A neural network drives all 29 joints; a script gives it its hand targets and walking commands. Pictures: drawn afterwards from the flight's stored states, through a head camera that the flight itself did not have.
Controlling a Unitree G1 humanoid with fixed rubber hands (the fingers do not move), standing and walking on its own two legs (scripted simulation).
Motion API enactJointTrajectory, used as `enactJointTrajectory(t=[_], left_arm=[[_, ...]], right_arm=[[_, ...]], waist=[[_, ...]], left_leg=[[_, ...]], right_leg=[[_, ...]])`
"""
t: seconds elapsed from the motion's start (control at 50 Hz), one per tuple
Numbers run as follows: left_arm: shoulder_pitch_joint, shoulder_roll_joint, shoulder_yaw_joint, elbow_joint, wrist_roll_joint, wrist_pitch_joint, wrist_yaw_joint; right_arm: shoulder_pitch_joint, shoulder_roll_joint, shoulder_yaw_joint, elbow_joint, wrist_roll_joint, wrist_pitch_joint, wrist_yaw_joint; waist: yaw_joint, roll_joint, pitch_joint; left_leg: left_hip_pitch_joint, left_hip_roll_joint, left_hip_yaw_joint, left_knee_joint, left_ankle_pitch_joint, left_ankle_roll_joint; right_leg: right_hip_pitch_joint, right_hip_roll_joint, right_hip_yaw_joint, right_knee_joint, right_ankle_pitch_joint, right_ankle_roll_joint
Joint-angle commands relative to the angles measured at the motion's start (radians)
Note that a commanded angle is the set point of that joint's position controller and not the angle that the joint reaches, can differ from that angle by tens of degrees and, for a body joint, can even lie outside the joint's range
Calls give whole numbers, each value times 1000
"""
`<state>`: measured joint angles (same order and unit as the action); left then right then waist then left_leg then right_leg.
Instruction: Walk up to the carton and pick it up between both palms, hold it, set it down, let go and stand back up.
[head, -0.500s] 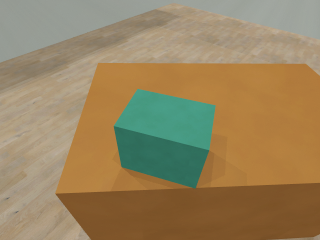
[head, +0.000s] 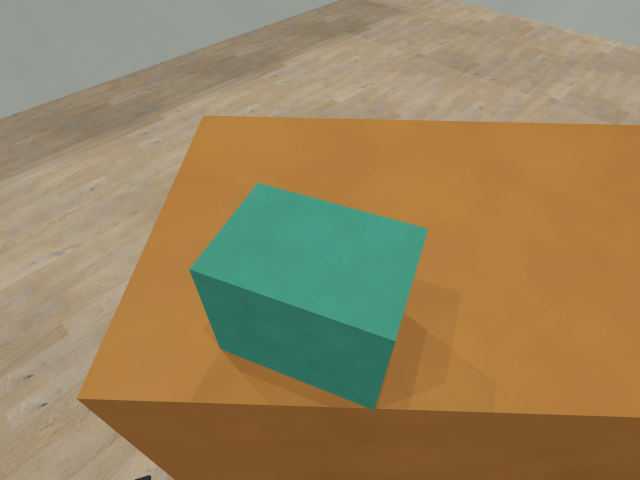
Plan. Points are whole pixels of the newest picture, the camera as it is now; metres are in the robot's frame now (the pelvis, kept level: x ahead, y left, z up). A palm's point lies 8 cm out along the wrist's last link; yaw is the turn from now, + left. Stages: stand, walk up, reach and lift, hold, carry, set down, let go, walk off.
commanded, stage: walk up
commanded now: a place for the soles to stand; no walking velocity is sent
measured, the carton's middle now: (314, 294) +0.37 +0.02 +0.03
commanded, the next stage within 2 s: none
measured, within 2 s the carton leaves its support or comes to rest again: neither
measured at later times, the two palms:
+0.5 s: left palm out of the picture +0.04 +0.25 -0.13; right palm out of the picture +0.13 -0.24 -0.11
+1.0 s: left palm out of the picture +0.03 +0.27 -0.10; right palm out of the picture +0.06 -0.25 -0.12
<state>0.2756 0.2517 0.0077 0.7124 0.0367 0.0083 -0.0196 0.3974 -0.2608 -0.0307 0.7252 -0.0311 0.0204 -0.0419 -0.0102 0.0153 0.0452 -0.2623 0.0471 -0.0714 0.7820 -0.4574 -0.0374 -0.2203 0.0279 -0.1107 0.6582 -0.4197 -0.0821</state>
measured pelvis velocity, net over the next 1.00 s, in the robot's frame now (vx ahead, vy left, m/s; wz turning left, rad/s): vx -0.02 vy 0.00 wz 0.06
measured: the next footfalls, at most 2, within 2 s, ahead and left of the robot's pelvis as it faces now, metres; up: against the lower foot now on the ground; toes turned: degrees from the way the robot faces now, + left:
left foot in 0.30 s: +0.14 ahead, +0.09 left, +0.00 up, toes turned +4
right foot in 0.58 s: +0.04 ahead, -0.13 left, +0.00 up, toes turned +2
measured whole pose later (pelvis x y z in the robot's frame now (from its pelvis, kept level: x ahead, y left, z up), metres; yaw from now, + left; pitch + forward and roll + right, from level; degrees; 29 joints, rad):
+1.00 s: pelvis -0.02 +0.00 +0.00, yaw +3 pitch -3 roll +2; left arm 0.36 0.27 0.04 0.68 0.01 0.03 0.01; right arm 0.29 -0.22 -0.03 0.78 -0.02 0.03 0.01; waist 0.00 -0.03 0.06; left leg -0.28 0.00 -0.01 0.64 -0.31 -0.02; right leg -0.30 -0.07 0.00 0.74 -0.48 0.01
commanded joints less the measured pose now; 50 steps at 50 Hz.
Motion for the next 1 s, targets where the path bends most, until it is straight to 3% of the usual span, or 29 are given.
enactJointTrajectory(t=[0.0,0.06,0.2,0.24,0.26,0.28,0.3,0.32,0.34,0.36,0.42,0.46,0.5,0.56,0.58,0.6,0.62,0.64,0.66,0.7,0.74,0.8,0.84,0.86,0.88,0.9,0.92,0.94,0.98], left_arm=[[202,188,61,-38,5,-6,34],[173,174,51,-52,12,0,51],[76,164,42,-63,-22,3,58],[42,181,37,-73,-35,5,56],[59,171,27,-75,-38,2,52],[86,154,20,-78,-39,2,47],[164,120,16,-72,-39,13,49],[186,102,23,-49,-25,38,55],[195,107,31,-27,-16,56,58],[171,121,40,-19,-9,59,55],[183,117,54,-11,-29,38,34],[185,109,64,-15,-34,19,32],[192,109,76,-20,-31,4,37],[256,105,91,-18,-22,-11,41],[258,121,98,-27,-12,-14,45],[231,199,121,-51,9,-17,50],[124,297,147,-68,4,-12,62],[19,271,133,-88,14,-18,70],[-18,209,114,-99,18,-26,74],[3,167,93,-108,24,-37,77],[50,165,91,-94,15,-36,60],[80,200,103,-93,0,-21,42],[87,199,90,-100,-14,-14,33],[136,160,73,-98,-19,-14,30],[178,92,46,-121,-29,-19,25],[173,72,38,-128,-31,-9,33],[157,88,49,-123,-18,5,39],[148,110,59,-121,-21,3,35],[172,148,66,-106,-38,-31,24]], right_arm=[[-68,-47,-8,-111,-1,-14,-27],[-95,-43,-13,-117,0,-31,-9],[-109,-23,-9,-77,0,-19,4],[-65,-47,-19,-49,-5,-15,3],[-35,-88,-29,-36,-12,-17,3],[-15,-147,-44,-35,-16,-17,-1],[-42,-198,-57,-36,-1,-12,-2],[-55,-176,-55,-24,27,-5,-4],[-107,-164,-55,-29,37,-2,-7],[-153,-141,-48,-38,40,-1,-11],[-243,-147,-44,-54,20,3,-11],[-259,-157,-50,-49,8,13,-1],[-245,-151,-52,-40,6,25,10],[-282,-159,-53,-44,14,42,25],[-272,-138,-46,-46,20,46,31],[-260,-104,-42,-69,25,47,39],[-286,-113,-62,-73,8,53,38],[-251,-138,-71,-58,-7,59,43],[-205,-149,-68,-34,-2,57,50],[-164,-128,-58,-5,5,43,53],[-152,-86,-44,-4,6,31,58],[-204,-57,-34,-52,16,7,58],[-139,-89,-47,-38,9,-20,47],[-93,-132,-57,-31,-7,-34,40],[-61,-209,-72,-31,-18,-42,36],[-89,-258,-80,-33,-2,-36,33],[-143,-251,-80,-39,13,-27,36],[-208,-208,-60,-48,24,-20,42],[-241,-153,-33,-72,19,-10,45]], waist=[[108,-122,28],[87,-103,77],[22,-114,26],[-30,-81,32],[-49,-43,16],[-62,16,-32],[-48,85,-98],[-51,89,-82],[-36,110,-58],[-30,114,-18],[2,127,10],[1,171,-20],[-2,158,-53],[48,110,-65],[58,39,-41],[67,-141,2],[70,-258,110],[15,-234,170],[-15,-181,166],[-20,-128,103],[9,-157,30],[49,-260,-3],[16,-197,-45],[8,-99,-91],[1,84,-138],[5,141,-125],[13,147,-74],[40,132,-21],[56,80,9]], left_leg=[[-377,-40,26,296,-185,13],[-383,-29,45,193,-62,18],[-12,-41,116,-66,253,32],[142,-26,101,-185,443,50],[218,6,54,-229,564,78],[282,111,-63,-243,719,150],[222,294,-279,-292,727,297],[102,376,-375,-382,571,405],[19,364,-401,-443,337,419],[-52,312,-364,-495,198,374],[-132,187,-180,-510,107,256],[-83,155,-141,-471,110,248],[-63,135,-120,-430,111,236],[-174,102,-81,-375,-10,158],[-227,59,-45,-305,-81,108],[-322,-38,45,-66,-134,26],[-248,-76,47,220,-85,12],[-216,-26,-44,343,-52,17],[-226,-26,-54,329,-39,14],[-280,-42,-34,278,7,6],[-224,-41,12,131,3,-9],[-114,-40,85,-167,4,-7],[70,-65,109,-404,249,17],[202,-10,11,-398,350,48],[297,154,-238,-403,393,122],[153,295,-390,-448,256,240],[-56,311,-373,-458,89,295],[-137,232,-262,-455,26,250],[-98,59,-42,-326,116,116]], right_leg=[[304,-376,350,-247,937,-135],[280,-298,250,-249,955,-37],[43,-243,131,-226,857,26],[-80,-239,125,-171,762,65],[-124,-223,125,-114,697,99],[-163,-169,84,27,535,138],[-119,-74,57,231,195,183],[-77,-44,126,373,-248,180],[-86,-70,168,428,-303,159],[-87,-65,169,438,-259,128],[-55,-53,135,319,-169,106],[-64,-43,89,224,-148,108],[-33,-37,55,106,-81,101],[106,-35,27,-109,107,61],[101,-76,108,-197,58,30],[15,-275,436,-363,-239,-67],[-254,-467,642,-494,-350,-194],[-355,-506,660,-502,-285,-233],[-300,-452,548,-448,-114,-207],[-124,-329,354,-337,207,-124],[-41,-247,267,-299,183,-70],[27,-222,225,-218,155,-75],[-27,-213,188,-70,324,-40],[-109,-183,163,42,317,3],[-256,-100,98,176,115,70],[-242,-63,84,186,-189,97],[-106,-114,130,206,-173,84],[-41,-114,128,96,-103,80],[-18,-110,123,-164,175,64]])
